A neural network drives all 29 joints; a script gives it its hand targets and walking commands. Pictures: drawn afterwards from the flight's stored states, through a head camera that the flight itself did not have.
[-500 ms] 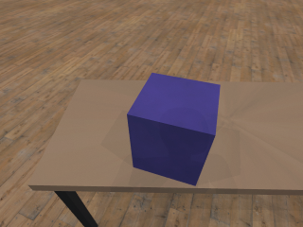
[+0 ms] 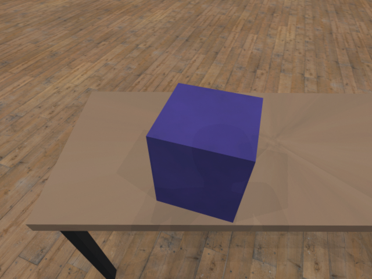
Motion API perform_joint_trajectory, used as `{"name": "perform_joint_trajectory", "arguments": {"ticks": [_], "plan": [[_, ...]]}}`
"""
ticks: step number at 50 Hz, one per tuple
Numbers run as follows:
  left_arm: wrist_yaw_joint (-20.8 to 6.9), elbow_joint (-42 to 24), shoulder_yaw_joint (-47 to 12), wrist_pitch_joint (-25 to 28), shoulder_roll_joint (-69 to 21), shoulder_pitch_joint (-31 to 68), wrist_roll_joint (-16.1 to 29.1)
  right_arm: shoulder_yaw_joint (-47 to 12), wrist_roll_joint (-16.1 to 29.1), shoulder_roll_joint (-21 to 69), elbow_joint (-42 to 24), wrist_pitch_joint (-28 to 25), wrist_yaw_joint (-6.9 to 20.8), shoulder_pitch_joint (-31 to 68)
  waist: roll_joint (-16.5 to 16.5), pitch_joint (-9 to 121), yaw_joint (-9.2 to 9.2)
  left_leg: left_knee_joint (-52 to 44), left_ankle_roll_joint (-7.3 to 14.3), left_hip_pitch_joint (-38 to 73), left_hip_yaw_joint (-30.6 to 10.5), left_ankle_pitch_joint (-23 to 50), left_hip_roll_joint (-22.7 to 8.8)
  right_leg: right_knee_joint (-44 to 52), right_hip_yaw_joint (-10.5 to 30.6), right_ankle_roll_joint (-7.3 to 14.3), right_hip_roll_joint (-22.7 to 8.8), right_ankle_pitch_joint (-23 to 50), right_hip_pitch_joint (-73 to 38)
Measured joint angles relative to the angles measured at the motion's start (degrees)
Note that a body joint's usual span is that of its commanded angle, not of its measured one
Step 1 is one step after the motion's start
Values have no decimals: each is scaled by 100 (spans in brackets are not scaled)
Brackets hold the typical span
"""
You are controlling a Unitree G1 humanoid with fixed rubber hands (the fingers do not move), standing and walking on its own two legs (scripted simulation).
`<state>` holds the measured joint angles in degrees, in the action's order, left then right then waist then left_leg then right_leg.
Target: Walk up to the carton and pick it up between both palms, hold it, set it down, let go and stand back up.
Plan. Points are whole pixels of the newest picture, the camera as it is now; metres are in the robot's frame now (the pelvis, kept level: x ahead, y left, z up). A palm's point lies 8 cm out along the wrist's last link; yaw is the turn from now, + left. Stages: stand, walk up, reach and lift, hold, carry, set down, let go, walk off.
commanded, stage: stand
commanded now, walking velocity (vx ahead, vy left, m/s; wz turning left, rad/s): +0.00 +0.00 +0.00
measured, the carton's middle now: (205, 153) +0.43 -0.04 +0.04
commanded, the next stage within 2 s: none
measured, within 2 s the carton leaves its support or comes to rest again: neither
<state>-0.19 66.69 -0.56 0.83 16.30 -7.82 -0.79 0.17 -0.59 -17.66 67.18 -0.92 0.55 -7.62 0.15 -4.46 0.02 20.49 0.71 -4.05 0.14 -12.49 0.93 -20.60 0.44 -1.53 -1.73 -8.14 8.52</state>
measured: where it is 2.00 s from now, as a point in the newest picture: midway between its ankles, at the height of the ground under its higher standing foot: outside the picture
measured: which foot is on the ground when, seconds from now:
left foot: down 0.00-1.00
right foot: down 0.00-1.00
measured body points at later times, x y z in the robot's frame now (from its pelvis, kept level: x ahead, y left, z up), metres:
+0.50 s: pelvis +0.01 -0.01 +0.00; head +0.01 +0.00 +0.45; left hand +0.06 +0.27 -0.15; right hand +0.06 -0.29 -0.14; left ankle -0.01 +0.11 -0.75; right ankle +0.04 -0.14 -0.75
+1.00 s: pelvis +0.02 +0.00 +0.00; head +0.03 +0.00 +0.45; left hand +0.08 +0.27 -0.15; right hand +0.07 -0.29 -0.14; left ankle -0.01 +0.11 -0.75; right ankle +0.04 -0.14 -0.75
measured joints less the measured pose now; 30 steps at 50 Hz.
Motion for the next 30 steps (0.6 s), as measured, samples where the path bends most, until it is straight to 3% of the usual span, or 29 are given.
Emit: {"name": "perform_joint_trajectory", "arguments": {"ticks": [30], "plan": [[7,104,-41,-5,-2,75,14,-24,6,27,-34,18,-21,8,-29,10,32,6,-61,-1,-17,-60,-83,29,-1,51,80,-34,-7]]}}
